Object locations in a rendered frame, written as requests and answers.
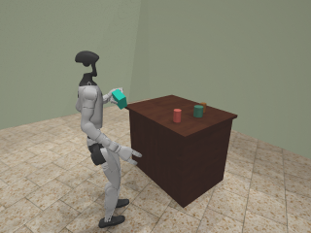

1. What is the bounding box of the robot right forearm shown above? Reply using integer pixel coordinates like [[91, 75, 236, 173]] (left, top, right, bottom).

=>
[[84, 123, 121, 153]]

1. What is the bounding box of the sponge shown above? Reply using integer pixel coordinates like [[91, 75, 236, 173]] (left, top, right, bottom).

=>
[[112, 89, 127, 109]]

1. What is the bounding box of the robot right shin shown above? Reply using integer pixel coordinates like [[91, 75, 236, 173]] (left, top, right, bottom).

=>
[[104, 186, 121, 222]]

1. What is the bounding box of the right robot upper arm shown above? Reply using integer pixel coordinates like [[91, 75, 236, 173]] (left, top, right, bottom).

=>
[[81, 86, 98, 133]]

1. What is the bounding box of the right robot foot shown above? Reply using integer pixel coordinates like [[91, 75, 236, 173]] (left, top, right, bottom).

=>
[[98, 216, 125, 228]]

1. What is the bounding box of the left robot hand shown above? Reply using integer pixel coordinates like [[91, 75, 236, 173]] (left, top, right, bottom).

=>
[[108, 87, 123, 105]]

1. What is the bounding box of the table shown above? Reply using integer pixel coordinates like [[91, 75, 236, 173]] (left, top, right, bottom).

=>
[[124, 94, 238, 208]]

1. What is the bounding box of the left robot upper arm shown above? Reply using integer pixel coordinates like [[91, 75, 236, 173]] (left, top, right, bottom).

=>
[[75, 97, 81, 112]]

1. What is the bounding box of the right robot hand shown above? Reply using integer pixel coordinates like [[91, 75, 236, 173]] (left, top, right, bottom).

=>
[[118, 146, 142, 165]]

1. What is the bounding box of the robot left forearm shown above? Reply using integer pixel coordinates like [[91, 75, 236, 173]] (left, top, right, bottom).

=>
[[103, 94, 110, 104]]

